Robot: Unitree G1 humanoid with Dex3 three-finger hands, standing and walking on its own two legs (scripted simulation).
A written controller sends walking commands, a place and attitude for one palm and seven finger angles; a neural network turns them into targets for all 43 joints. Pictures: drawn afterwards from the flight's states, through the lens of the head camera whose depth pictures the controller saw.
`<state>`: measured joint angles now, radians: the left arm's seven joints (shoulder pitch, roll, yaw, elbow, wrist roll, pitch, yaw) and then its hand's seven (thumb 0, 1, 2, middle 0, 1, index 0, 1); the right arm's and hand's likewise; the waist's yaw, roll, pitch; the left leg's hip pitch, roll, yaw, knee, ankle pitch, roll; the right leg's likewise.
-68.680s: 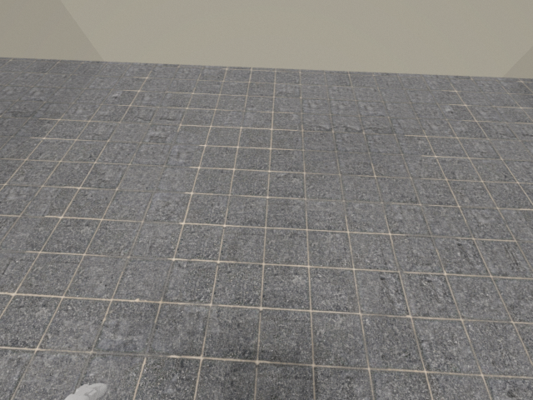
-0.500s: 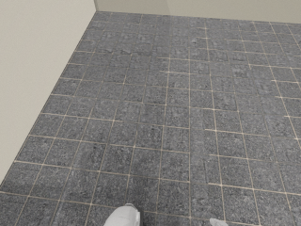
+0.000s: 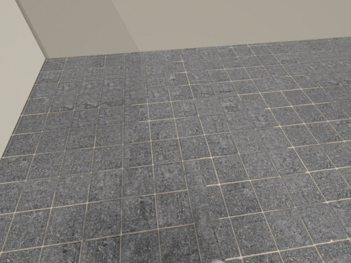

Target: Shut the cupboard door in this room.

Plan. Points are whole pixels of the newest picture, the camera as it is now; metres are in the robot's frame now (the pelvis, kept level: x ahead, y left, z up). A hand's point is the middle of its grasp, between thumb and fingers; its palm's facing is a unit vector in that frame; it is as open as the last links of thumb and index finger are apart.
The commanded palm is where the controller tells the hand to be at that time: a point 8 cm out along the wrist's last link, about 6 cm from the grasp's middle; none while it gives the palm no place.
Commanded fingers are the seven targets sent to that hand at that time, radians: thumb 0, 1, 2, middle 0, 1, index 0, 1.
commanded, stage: turn to face it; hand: left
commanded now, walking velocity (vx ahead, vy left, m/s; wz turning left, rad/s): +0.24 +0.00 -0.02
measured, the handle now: out of the picture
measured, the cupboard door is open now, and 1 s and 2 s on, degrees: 100 100 100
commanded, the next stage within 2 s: none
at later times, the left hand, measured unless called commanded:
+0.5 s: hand (97, 242) +0.19 +0.24 -0.19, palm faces +0.20 -0.97 -0.16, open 7.3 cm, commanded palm none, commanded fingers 0.00 0.90 0.90 -0.20 -0.30 -0.20 -0.30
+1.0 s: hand (99, 219) +0.24 +0.23 -0.13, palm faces +0.44 -0.85 -0.27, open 7.3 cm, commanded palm none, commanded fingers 0.00 0.90 0.90 -0.20 -0.30 -0.20 -0.30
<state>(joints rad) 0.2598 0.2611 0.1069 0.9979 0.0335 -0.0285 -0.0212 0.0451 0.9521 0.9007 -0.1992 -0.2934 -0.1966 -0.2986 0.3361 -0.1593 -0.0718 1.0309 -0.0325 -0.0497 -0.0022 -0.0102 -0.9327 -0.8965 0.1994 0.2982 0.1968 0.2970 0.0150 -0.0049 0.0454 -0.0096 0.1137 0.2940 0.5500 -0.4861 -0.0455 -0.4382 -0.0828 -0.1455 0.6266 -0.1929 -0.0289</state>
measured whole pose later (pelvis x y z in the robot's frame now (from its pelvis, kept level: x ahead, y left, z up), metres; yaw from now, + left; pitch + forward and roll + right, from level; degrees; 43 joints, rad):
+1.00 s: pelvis +0.21 -0.01 +0.01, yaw +27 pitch +3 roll +0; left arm 0.12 0.19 0.05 0.84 0.01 0.02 0.01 0.00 0.91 0.90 -0.20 -0.29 -0.20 -0.30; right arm 0.21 -0.24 -0.10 0.90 -0.02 0.06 0.01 0.01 -0.91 -0.90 0.20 0.30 0.20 0.30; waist -0.03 0.06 0.07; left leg -0.46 -0.08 -0.15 0.69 -0.32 0.00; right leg -0.30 0.00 -0.03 0.58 -0.33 0.02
